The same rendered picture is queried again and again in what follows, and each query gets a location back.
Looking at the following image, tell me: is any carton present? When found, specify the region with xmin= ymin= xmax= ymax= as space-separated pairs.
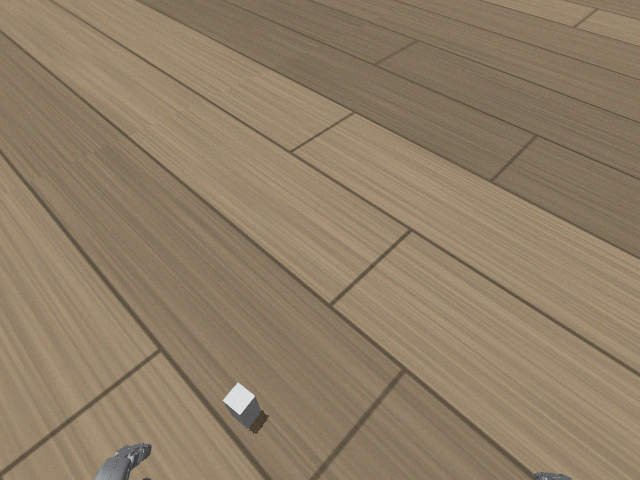
xmin=223 ymin=383 xmax=261 ymax=429

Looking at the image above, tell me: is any left robot hand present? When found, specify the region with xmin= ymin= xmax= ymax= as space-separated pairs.
xmin=93 ymin=443 xmax=152 ymax=480

